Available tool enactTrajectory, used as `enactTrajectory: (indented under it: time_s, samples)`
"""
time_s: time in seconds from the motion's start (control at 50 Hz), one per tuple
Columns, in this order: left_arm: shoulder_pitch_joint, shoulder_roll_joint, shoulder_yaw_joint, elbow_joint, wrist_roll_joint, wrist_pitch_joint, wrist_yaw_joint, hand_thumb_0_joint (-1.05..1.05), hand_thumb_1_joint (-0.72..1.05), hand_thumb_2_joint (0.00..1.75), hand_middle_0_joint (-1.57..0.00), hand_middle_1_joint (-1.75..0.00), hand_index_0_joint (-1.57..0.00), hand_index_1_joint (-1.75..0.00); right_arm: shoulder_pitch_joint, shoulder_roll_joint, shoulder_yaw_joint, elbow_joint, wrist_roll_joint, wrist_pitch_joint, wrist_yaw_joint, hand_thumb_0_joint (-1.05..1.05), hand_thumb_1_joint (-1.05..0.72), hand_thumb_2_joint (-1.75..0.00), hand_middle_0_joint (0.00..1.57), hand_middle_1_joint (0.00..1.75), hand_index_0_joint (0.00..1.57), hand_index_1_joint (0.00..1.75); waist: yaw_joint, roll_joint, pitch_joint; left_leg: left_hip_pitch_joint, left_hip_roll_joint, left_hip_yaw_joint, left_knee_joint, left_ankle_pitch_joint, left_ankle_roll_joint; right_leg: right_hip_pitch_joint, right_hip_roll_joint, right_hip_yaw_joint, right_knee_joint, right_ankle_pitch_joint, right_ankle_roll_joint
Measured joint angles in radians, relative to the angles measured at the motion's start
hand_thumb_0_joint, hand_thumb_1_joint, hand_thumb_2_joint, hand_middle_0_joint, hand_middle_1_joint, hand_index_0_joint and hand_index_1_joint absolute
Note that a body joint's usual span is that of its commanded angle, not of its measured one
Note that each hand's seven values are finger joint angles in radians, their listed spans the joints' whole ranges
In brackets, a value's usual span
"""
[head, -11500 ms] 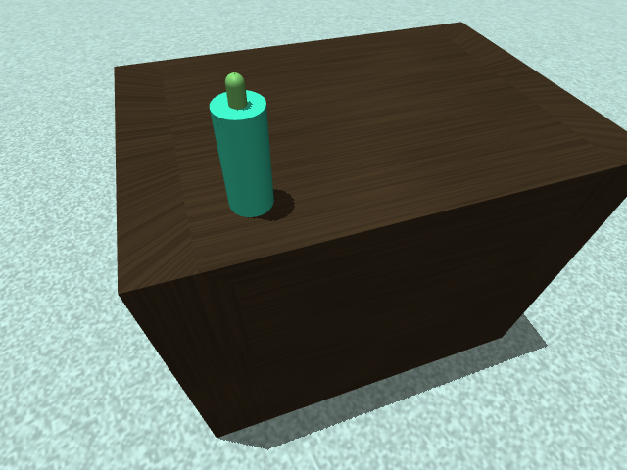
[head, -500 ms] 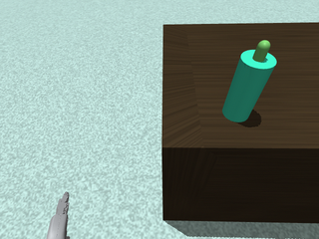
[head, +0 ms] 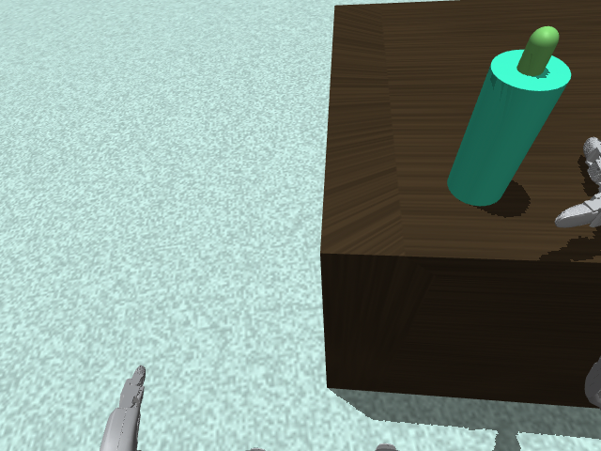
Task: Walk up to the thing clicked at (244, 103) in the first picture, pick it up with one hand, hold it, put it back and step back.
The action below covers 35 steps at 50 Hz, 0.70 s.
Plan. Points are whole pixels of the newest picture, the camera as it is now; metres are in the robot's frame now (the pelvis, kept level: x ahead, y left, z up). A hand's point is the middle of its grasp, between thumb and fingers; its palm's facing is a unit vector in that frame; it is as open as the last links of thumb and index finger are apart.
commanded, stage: close in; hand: right
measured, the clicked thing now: (504, 123) +0.48 -0.22 +0.17
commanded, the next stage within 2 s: rest palm in 0.44 s
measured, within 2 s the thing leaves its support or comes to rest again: neither
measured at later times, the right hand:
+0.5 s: hand (529, 162) +0.46 -0.26 +0.12, palm faces +0.21 +0.98 +0.00, open 17.3 cm
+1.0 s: hand (501, 143) +0.47 -0.22 +0.14, palm faces +0.19 +0.98 +0.02, open 17.0 cm
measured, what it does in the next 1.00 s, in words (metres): stands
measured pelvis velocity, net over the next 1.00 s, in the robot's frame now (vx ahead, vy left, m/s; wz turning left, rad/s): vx -0.01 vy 0.01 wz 0.01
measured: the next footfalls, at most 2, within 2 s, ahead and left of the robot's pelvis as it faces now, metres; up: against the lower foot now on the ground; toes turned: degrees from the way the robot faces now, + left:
none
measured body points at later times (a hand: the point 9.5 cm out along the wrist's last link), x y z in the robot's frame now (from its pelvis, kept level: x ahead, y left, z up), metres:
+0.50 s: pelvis -0.01 +0.00 -0.01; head +0.06 -0.01 +0.43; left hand +0.13 +0.26 -0.08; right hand +0.44 -0.31 +0.12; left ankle +0.00 +0.16 -0.71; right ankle +0.03 -0.14 -0.71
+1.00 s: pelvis -0.01 +0.01 -0.01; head +0.05 -0.01 +0.43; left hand +0.14 +0.26 -0.06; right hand +0.46 -0.27 +0.14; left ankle +0.00 +0.16 -0.71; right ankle +0.03 -0.14 -0.71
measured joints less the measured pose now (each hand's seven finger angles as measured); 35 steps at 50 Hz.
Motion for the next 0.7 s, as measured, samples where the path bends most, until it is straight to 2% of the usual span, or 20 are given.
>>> enactTrajectory:
  time_s: [0.08, 0.16, 0.24, 0.34, 0.44, 0.54, 0.62, 0.7]
  samples:
    - [-0.007, -0.001, 0.025, 0.012, 0.007, 0.029, -0.02, -0.01, -0.51, 0.03, -0.06, -0.06, -0.08, -0.05, -0.016, 0.031, 0.008, -0.019, -0.018, -0.048, -0.075, -0.01, 0.5, -0.05, 0.05, 0.04, 0.05, 0.04, 0.007, -0.015, 0.004, -0.056, -0.008, -0.003, 0.039, -0.009, -0.003, -0.06, -0.007, 0.0, 0.051, -0.018, -0.002]
    - [-0.015, 0.022, 0.042, -0.063, -0.002, 0.058, -0.028, -0.02, -0.51, 0.03, -0.07, -0.06, -0.08, -0.05, -0.039, 0.071, 0.023, -0.042, -0.016, -0.065, -0.136, -0.01, 0.49, -0.05, 0.05, 0.04, 0.05, 0.04, 0.006, -0.03, 0.003, -0.066, -0.008, -0.012, 0.052, -0.014, -0.008, -0.069, -0.008, -0.007, 0.07, -0.027, -0.006]
    - [-0.008, 0.027, 0.038, -0.157, -0.012, 0.071, -0.044, -0.02, -0.52, 0.04, -0.07, -0.06, -0.08, -0.06, -0.04, 0.118, 0.051, -0.041, -0.027, -0.057, -0.174, -0.01, 0.48, -0.05, 0.05, 0.04, 0.05, 0.04, 0.006, -0.037, -0.034, -0.044, -0.005, -0.017, 0.042, -0.017, -0.01, -0.043, -0.006, -0.014, 0.057, -0.03, -0.008]
    - [0.046, -0.008, 0.05, -0.203, -0.022, 0.07, -0.093, -0.01, -0.52, 0.03, -0.07, -0.06, -0.08, -0.05, -0.014, 0.149, 0.068, -0.024, -0.036, -0.032, -0.213, -0.01, 0.47, -0.04, 0.05, 0.04, 0.05, 0.04, 0.005, -0.037, -0.072, -0.02, 0.001, -0.015, 0.043, -0.029, -0.007, -0.014, 0.0, -0.013, 0.042, -0.033, -0.006]
    - [0.065, -0.025, 0.082, -0.161, -0.021, 0.095, -0.129, -0.01, -0.51, 0.03, -0.07, -0.06, -0.08, -0.05, -0.011, 0.162, 0.07, -0.077, -0.045, -0.029, -0.25, -0.01, 0.48, -0.04, 0.05, 0.04, 0.05, 0.04, -0.014, -0.04, -0.035, -0.058, 0.001, -0.015, 0.088, -0.042, -0.004, -0.046, 0.002, -0.012, 0.071, -0.037, -0.003]
    - [0.054, 0.005, 0.091, -0.177, -0.03, 0.123, -0.115, -0.01, -0.51, 0.03, -0.06, -0.06, -0.08, -0.05, -0.035, 0.184, 0.087, -0.136, -0.04, -0.033, -0.264, -0.01, 0.5, -0.04, 0.04, 0.05, 0.04, 0.04, -0.02, -0.045, 0.006, -0.092, 0.003, -0.016, 0.117, -0.043, -0.004, -0.076, 0.004, -0.01, 0.09, -0.032, -0.002]
    - [0.036, 0.024, 0.082, -0.21, -0.035, 0.141, -0.106, -0.02, -0.53, 0.05, -0.06, -0.06, -0.07, -0.06, -0.048, 0.204, 0.091, -0.127, -0.043, -0.011, -0.27, -0.01, 0.5, -0.05, 0.04, 0.05, 0.04, 0.04, -0.008, -0.038, -0.017, -0.089, 0.004, -0.018, 0.116, -0.044, -0.003, -0.068, 0.005, -0.013, 0.082, -0.029, 0.0]
    - [0.053, 0.023, 0.089, -0.232, -0.037, 0.122, -0.109, -0.01, -0.56, 0.06, -0.06, -0.05, -0.06, -0.06, -0.057, 0.22, 0.103, -0.08, -0.046, -0.009, -0.296, -0.01, 0.47, -0.07, 0.04, 0.05, 0.04, 0.05, -0.006, -0.033, -0.046, -0.053, 0.003, -0.015, 0.097, -0.045, 0.001, -0.032, 0.003, -0.012, 0.06, -0.029, 0.003]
